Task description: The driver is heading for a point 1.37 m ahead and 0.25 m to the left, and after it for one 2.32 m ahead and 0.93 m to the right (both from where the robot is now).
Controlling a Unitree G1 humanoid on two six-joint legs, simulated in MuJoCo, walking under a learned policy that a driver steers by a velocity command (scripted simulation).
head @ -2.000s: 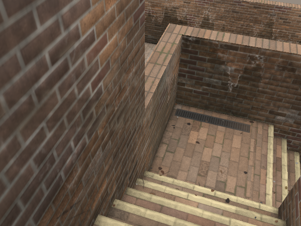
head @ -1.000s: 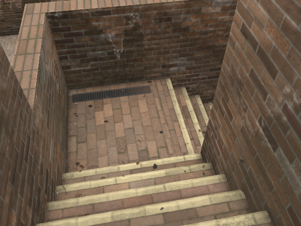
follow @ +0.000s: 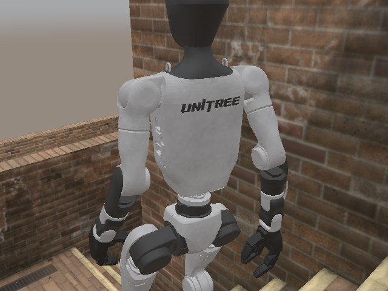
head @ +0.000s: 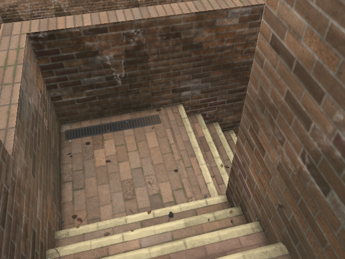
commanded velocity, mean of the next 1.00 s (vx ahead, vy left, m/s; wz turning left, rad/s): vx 0.49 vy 0.00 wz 0.00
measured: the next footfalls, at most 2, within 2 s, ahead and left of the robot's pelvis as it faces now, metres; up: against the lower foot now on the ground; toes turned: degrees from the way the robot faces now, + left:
left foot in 0.44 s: +0.29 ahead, +0.14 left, -0.21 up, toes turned +3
right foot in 1.00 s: +0.56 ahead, -0.03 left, -0.41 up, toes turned -4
